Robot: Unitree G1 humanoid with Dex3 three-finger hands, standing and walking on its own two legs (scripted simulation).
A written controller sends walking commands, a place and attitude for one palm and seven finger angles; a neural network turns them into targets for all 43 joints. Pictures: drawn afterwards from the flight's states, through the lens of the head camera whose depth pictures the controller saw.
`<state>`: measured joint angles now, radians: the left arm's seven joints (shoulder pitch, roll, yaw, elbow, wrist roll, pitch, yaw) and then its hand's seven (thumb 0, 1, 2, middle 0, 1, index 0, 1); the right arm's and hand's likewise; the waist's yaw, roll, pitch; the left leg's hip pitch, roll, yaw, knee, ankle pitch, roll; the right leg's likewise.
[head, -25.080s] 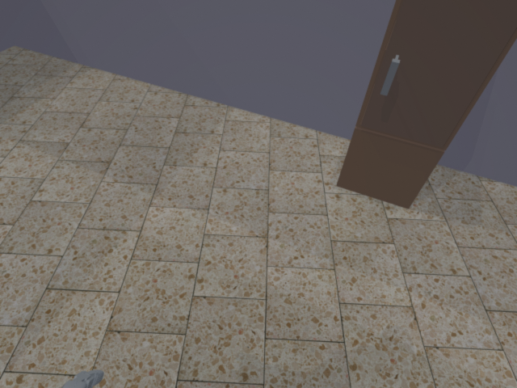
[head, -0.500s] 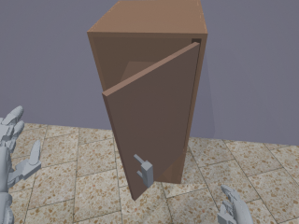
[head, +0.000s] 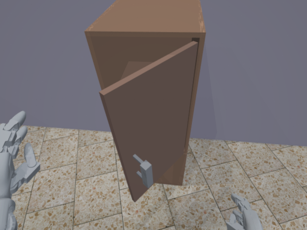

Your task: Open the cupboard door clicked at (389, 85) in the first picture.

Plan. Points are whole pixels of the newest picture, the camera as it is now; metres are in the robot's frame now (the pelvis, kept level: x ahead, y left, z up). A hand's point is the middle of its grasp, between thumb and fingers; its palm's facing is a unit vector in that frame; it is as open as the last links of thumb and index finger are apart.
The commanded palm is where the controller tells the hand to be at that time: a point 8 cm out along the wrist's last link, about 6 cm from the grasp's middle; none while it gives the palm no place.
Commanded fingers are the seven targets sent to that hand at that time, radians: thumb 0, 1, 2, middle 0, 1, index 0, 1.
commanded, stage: step back with the hand held close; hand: left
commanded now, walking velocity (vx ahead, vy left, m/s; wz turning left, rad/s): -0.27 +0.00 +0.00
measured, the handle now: (142, 170) +0.33 +0.09 -0.09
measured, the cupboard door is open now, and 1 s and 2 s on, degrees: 53 53 53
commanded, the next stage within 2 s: stop stepping back and stand still in 1.38 s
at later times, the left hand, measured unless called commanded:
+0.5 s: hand (22, 181) +0.16 +0.27 +0.15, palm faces +0.36 -0.78 -0.52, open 7.4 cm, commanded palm +0.09 +0.32 +0.17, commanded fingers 0.00 0.90 0.90 -0.20 -0.30 -0.20 -0.30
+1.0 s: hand out of the picture +0.11 +0.30 +0.16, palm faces +0.41 -0.76 -0.51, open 7.4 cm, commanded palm +0.04 +0.33 +0.17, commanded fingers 0.00 0.90 0.90 -0.20 -0.30 -0.20 -0.30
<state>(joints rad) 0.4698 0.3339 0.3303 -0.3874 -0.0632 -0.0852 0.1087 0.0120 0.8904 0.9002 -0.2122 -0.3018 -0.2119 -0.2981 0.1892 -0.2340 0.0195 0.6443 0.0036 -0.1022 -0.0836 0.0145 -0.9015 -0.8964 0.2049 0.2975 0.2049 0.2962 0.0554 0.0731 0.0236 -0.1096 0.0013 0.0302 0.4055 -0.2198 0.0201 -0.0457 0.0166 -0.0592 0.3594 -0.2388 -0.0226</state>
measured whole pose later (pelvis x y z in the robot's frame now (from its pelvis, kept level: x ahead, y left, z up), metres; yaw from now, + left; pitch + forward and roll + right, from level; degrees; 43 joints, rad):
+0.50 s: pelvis -0.05 +0.02 -0.01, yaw +0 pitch +1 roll -1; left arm 0.57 0.42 0.40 -0.50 -0.05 -0.16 0.13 0.01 0.89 0.90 -0.21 -0.30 -0.21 -0.30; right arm 0.17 -0.23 0.00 0.55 0.01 0.01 -0.09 0.01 -0.90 -0.90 0.21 0.30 0.20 0.30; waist 0.00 0.02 0.04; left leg -0.31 -0.01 0.04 0.47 -0.17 0.05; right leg -0.27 0.00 -0.05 0.46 -0.20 0.00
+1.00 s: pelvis -0.09 +0.02 -0.01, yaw +2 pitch +3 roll -4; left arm 0.56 0.47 0.47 -0.57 -0.03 -0.21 0.15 0.01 0.89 0.90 -0.22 -0.30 -0.22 -0.30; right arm 0.21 -0.18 0.00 0.62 -0.03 -0.07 -0.07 0.01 -0.90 -0.90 0.21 0.30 0.21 0.30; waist -0.02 0.00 0.01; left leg -0.44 0.00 -0.04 0.47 -0.08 0.06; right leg -0.32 0.09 0.01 0.81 -0.42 0.00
